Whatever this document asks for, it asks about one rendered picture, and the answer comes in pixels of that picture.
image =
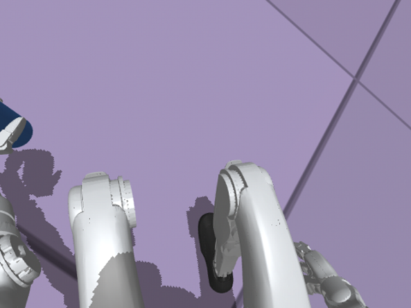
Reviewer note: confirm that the left robot arm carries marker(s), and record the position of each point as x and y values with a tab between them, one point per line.
18	265

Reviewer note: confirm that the left robot hand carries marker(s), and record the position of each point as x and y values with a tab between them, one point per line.
10	134

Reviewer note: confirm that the right robot arm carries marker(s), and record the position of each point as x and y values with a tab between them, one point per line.
339	293

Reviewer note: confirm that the right robot hand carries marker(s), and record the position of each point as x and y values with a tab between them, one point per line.
315	266

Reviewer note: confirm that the can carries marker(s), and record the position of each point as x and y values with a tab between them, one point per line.
7	115

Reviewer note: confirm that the right robot foot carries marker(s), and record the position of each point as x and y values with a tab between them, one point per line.
207	241

